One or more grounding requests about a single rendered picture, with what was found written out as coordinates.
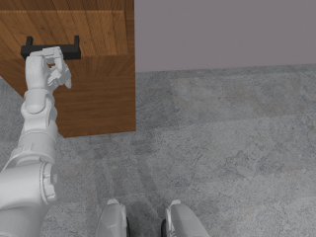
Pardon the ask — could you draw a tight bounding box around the robot left forearm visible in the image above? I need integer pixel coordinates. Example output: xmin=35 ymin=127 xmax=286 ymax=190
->
xmin=0 ymin=88 xmax=58 ymax=174

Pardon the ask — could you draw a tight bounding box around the robot left thigh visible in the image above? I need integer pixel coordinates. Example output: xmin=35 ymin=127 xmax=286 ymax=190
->
xmin=93 ymin=202 xmax=127 ymax=237

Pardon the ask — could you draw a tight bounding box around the drawer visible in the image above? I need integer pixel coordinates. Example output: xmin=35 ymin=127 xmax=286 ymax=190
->
xmin=0 ymin=10 xmax=127 ymax=59

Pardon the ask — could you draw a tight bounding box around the robot left hand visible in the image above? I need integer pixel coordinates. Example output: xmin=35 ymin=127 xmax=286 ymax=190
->
xmin=25 ymin=46 xmax=72 ymax=94

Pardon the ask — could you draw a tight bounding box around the robot right shin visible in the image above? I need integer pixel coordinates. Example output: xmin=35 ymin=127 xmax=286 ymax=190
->
xmin=166 ymin=199 xmax=181 ymax=237

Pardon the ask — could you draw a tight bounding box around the cabinet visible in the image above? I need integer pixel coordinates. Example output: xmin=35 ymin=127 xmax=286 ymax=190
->
xmin=0 ymin=0 xmax=136 ymax=138

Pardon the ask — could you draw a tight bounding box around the left robot upper arm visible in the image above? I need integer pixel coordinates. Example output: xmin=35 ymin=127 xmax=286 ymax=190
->
xmin=0 ymin=161 xmax=63 ymax=237

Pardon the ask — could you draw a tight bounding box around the handle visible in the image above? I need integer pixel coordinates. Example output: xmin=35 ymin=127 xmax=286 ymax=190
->
xmin=20 ymin=36 xmax=81 ymax=60

